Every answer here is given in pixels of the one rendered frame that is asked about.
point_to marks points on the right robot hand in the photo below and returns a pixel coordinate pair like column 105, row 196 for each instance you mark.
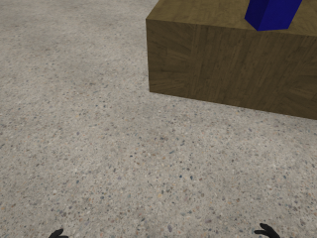
column 267, row 231

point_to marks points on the pedestal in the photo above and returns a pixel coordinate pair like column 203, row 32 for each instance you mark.
column 205, row 50

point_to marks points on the left robot hand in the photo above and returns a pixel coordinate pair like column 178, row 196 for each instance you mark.
column 57, row 233

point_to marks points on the carton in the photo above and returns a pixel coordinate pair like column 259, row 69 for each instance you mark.
column 269, row 15

